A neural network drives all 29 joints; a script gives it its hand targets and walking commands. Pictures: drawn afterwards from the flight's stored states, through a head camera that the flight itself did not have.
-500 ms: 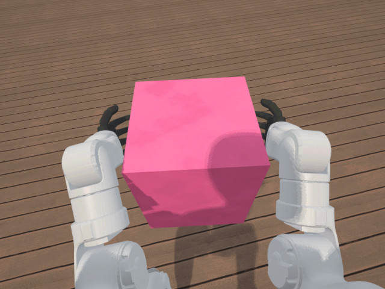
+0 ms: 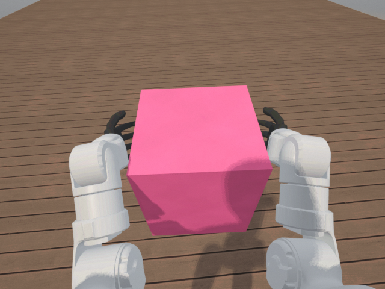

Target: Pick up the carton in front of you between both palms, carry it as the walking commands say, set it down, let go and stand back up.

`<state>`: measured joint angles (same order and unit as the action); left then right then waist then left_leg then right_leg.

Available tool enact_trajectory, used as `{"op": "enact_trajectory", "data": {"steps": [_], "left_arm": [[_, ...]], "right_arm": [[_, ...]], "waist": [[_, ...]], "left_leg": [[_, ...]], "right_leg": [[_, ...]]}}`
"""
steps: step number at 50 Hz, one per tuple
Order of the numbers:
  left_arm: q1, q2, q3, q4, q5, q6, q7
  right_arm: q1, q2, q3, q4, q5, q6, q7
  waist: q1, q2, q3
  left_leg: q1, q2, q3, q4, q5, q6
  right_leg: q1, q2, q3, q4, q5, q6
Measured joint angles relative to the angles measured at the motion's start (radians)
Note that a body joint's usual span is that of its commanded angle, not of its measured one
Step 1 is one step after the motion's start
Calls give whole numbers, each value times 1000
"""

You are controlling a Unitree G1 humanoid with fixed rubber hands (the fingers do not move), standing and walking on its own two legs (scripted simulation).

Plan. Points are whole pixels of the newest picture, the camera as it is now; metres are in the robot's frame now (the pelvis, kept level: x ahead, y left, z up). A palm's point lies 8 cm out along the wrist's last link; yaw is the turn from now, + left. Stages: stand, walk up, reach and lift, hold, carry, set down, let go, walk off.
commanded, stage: carry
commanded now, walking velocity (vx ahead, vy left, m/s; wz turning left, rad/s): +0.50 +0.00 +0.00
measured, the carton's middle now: (196, 165) +0.35 +0.00 +0.12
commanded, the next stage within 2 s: none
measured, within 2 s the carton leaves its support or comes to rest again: neither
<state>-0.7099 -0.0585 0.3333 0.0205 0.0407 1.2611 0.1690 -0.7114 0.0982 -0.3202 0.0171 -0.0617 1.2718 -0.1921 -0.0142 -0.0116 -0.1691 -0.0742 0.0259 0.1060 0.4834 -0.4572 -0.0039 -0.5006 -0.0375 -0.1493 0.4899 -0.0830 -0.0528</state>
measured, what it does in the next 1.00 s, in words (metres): walks ahead: left foot, then right foot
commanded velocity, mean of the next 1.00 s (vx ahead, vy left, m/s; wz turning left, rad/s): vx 0.50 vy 0.00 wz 0.00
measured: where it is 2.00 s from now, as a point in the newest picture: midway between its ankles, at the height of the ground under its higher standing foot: (192, 158)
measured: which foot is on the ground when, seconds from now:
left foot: down 0.00-0.02, up 0.04-0.46, down 0.48-1.00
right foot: down 0.00-0.50, up 0.52-0.94, down 0.96-1.00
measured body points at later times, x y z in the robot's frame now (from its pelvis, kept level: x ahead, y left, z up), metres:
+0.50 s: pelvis +0.31 +0.02 +0.00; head +0.31 +0.03 +0.45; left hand +0.61 +0.18 +0.10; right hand +0.60 -0.13 +0.10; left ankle +0.41 +0.11 -0.73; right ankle +0.13 -0.09 -0.71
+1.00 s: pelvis +0.63 -0.02 -0.01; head +0.59 -0.03 +0.44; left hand +0.88 +0.13 +0.09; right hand +0.88 -0.17 +0.08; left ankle +0.42 +0.11 -0.71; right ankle +0.76 -0.11 -0.73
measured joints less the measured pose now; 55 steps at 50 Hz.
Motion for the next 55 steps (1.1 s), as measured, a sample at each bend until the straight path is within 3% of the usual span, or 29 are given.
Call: {"op": "enact_trajectory", "data": {"steps": [2,4,7,10,15,22,23,24,26,28,30,39,46,48,49,50,52,55], "left_arm": [[-7,-20,1,41,16,-23,3],[14,-46,1,58,33,-37,5],[88,-76,11,15,38,-62,5],[151,-98,16,-41,34,-106,-4],[270,-122,-16,-119,35,-172,-25],[443,-95,-140,-278,5,-182,-44],[464,-90,-156,-306,4,-176,-44],[484,-85,-165,-330,2,-170,-44],[532,-77,-177,-360,0,-154,-44],[585,-71,-203,-387,4,-131,-43],[628,-69,-234,-417,8,-112,-43],[716,-70,-292,-529,21,-68,-43],[729,-70,-283,-555,15,-31,-33],[715,-69,-278,-544,9,-29,-32],[707,-69,-280,-523,7,-37,-31],[693,-69,-281,-492,7,-43,-30],[678,-69,-281,-446,4,-50,-30],[705,-70,-278,-445,-2,-70,-31]], "right_arm": [[4,-21,-8,22,11,-6,2],[28,-27,-19,36,20,-11,4],[66,-4,-21,32,16,-37,6],[111,17,-5,1,18,-86,11],[229,44,39,-79,11,-151,35],[442,57,141,-283,11,-171,46],[461,52,157,-308,13,-165,46],[478,48,174,-324,15,-162,46],[511,42,208,-331,12,-154,47],[561,35,234,-352,13,-132,47],[621,31,250,-395,17,-117,47],[725,31,269,-515,32,-82,49],[719,30,281,-522,30,-45,49],[709,30,278,-519,25,-38,49],[700,27,271,-510,23,-36,49],[694,28,259,-494,21,-36,49],[694,29,248,-472,15,-35,49],[709,29,260,-468,10,-48,49]], "waist": [[17,29,15],[21,26,43],[13,31,83],[11,34,111],[13,30,112],[22,20,87],[25,18,80],[25,4,71],[19,-18,64],[15,-7,63],[10,0,60],[-15,6,-4],[-9,11,-26],[-5,23,-17],[7,46,-12],[16,61,-4],[31,54,22],[37,41,56]], "left_leg": [[-86,26,-26,247,-30,-3],[-220,2,-68,528,-3,9],[-383,8,-68,668,96,17],[-492,38,-62,593,177,-1],[-561,66,-41,332,262,-31],[-451,24,53,-27,414,-3],[-410,15,77,-71,418,5],[-386,4,93,-73,408,41],[-382,-4,111,1,342,86],[-337,5,111,-7,302,85],[-274,7,106,-61,293,74],[1,6,78,-260,232,41],[189,12,68,-274,85,-18],[212,32,57,-189,0,-41],[188,61,53,-83,-54,-45],[118,88,37,89,-43,-40],[-63,74,-40,450,-5,-27],[-286,64,-63,684,93,3]], "right_leg": [[6,20,-17,53,-41,-20],[27,17,-17,71,-83,-30],[101,19,-14,-1,-89,-22],[179,24,-7,-92,-86,-19],[310,21,6,-214,-109,0],[487,5,13,-215,-264,56],[494,0,19,-162,-311,66],[474,-17,25,-64,-364,74],[348,-40,67,255,-369,74],[209,-23,95,516,-362,61],[101,-27,88,603,-308,57],[-118,-81,45,259,-38,87],[-72,-55,-24,37,67,53],[-9,-31,-57,-9,22,40],[-1,-14,-72,11,28,16],[-10,-7,-84,62,-2,-10],[6,-13,-89,90,-58,-37],[89,-14,-90,4,-63,-31]]}}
